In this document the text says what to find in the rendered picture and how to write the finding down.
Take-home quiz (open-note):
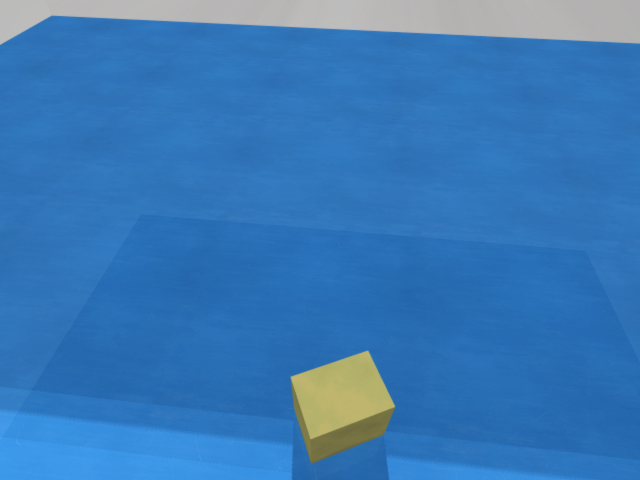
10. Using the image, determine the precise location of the carton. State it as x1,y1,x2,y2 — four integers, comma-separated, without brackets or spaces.
291,351,395,464

